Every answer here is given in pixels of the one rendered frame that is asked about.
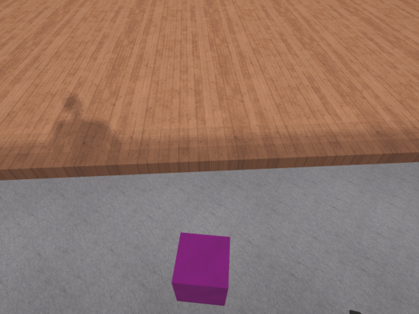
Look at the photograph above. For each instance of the carton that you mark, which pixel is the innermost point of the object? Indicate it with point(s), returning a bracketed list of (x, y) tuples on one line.
[(201, 269)]

